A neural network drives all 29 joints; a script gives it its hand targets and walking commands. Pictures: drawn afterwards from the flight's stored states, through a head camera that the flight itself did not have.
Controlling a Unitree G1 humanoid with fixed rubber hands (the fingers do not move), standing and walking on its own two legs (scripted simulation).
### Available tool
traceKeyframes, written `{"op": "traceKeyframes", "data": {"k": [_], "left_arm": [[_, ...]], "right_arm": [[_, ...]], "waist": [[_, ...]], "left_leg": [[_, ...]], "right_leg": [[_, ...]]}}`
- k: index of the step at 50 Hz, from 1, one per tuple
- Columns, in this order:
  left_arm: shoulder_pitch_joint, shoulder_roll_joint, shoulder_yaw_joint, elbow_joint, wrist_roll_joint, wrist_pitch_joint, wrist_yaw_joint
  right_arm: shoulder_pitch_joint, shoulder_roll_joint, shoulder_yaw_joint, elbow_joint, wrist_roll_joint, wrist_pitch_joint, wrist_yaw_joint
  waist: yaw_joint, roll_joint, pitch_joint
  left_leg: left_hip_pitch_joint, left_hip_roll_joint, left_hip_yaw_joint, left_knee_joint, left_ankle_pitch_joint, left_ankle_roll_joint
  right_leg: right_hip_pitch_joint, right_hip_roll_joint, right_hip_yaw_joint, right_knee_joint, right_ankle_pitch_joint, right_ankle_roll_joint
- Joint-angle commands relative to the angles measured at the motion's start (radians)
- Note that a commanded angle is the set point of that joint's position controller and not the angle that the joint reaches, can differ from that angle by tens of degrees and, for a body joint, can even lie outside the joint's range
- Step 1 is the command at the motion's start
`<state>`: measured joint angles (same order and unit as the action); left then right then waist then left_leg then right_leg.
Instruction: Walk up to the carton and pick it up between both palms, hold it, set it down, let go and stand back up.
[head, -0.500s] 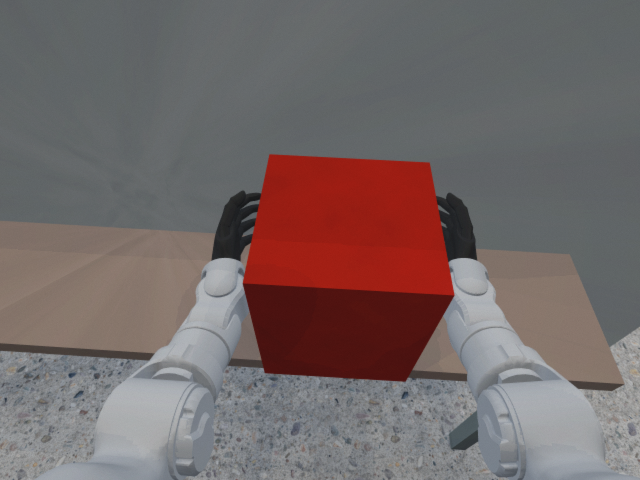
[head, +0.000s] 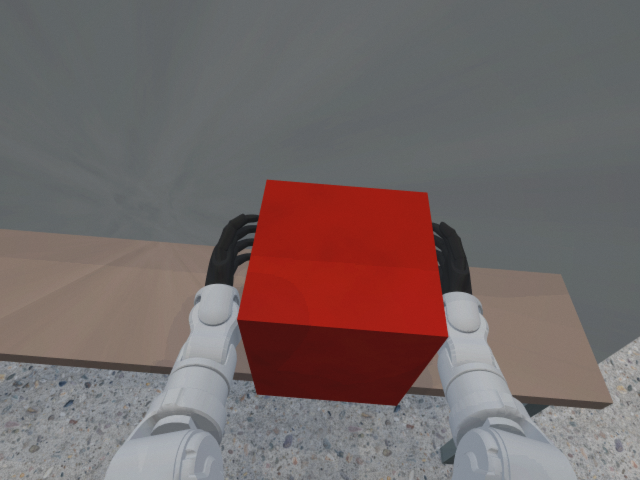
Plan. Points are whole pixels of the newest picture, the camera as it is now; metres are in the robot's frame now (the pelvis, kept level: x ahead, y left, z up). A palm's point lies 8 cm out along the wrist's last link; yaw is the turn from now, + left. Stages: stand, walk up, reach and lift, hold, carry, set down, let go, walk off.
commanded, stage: reach and lift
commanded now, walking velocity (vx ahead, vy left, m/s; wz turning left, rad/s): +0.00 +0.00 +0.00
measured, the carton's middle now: (336, 300) +0.37 -0.02 +0.00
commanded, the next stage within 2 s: none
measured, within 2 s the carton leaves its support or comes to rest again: leaves its support in 1.10 s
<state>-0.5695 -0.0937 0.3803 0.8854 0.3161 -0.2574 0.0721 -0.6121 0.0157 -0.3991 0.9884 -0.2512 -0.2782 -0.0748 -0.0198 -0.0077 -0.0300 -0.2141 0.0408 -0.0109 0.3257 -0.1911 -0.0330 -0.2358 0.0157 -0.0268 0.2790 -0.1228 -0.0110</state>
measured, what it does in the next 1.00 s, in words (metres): stands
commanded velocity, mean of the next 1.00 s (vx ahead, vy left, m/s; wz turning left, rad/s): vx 0.00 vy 0.00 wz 0.00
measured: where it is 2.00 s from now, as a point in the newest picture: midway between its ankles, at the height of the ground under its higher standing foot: outside the picture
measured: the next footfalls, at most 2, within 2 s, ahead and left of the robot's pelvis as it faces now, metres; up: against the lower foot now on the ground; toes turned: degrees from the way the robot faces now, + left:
none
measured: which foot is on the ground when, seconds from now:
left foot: down 0.00-1.00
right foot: down 0.00-1.00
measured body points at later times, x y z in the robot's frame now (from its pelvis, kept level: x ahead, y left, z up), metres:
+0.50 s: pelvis +0.01 +0.00 +0.00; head +0.04 +0.02 +0.45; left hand +0.39 +0.13 +0.05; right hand +0.38 -0.17 +0.05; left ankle -0.02 +0.14 -0.75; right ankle +0.01 -0.11 -0.75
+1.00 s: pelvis +0.00 +0.00 +0.00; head +0.04 +0.02 +0.45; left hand +0.39 +0.14 +0.04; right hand +0.38 -0.17 +0.05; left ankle -0.02 +0.14 -0.75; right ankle +0.01 -0.11 -0.75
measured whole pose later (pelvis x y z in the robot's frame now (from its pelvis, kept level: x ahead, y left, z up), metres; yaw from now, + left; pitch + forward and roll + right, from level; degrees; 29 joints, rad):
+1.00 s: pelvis +0.00 +0.00 +0.00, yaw +1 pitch +5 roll -1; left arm -0.53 -0.11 0.33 0.77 0.32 -0.16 0.07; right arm -0.58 0.02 -0.37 0.96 -0.22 -0.29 -0.08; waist -0.03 -0.02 -0.03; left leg -0.21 0.04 -0.03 0.31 -0.18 -0.03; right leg -0.21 0.02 -0.05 0.23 -0.11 -0.01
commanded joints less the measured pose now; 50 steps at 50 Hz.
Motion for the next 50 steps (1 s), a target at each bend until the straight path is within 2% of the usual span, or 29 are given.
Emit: {"op": "traceKeyframes", "data": {"k": [1,11,18,27,45,50], "left_arm": [[-0.422,-0.478,-0.289,-0.070,0.051,0.049,-0.103],[-0.369,-0.501,-0.342,-0.150,0.052,0.098,-0.090],[-0.360,-0.509,-0.356,-0.162,0.045,0.107,-0.091],[-0.370,-0.516,-0.361,-0.161,0.040,0.110,-0.092],[-0.404,-0.532,-0.367,-0.140,0.029,0.100,-0.085],[-0.477,-0.556,-0.401,-0.158,0.007,0.053,-0.069]], "right_arm": [[-0.411,0.515,0.277,-0.060,-0.079,-0.066,0.143],[-0.398,0.508,0.294,-0.094,-0.052,-0.081,0.141],[-0.396,0.513,0.320,-0.106,-0.040,-0.087,0.135],[-0.395,0.521,0.329,-0.110,-0.037,-0.086,0.130],[-0.418,0.534,0.339,-0.104,-0.033,-0.091,0.117],[-0.481,0.543,0.370,-0.123,-0.030,-0.143,0.103]], "waist": [[0.006,0.001,-0.327],[-0.002,0.034,-0.361],[-0.004,0.022,-0.356],[-0.006,0.016,-0.360],[-0.008,0.017,-0.377],[-0.012,0.019,-0.462]], "left_leg": [[0.019,-0.044,0.089,-0.037,0.254,-0.018],[0.070,-0.044,0.080,-0.008,0.338,-0.030],[0.045,-0.046,0.077,-0.017,0.326,-0.021],[0.043,-0.046,0.076,-0.026,0.302,-0.016],[0.032,-0.043,0.072,-0.028,0.291,-0.014],[0.037,-0.038,0.070,-0.006,0.357,-0.024]], "right_leg": [[0.328,0.006,-0.039,0.023,0.329,0.020],[0.318,0.015,-0.064,0.022,0.394,0.017],[0.346,0.013,-0.061,0.031,0.431,0.023],[0.337,0.010,-0.059,0.022,0.409,0.023],[0.313,0.009,-0.059,0.013,0.389,0.021],[0.318,0.016,-0.065,0.029,0.468,0.021]]}}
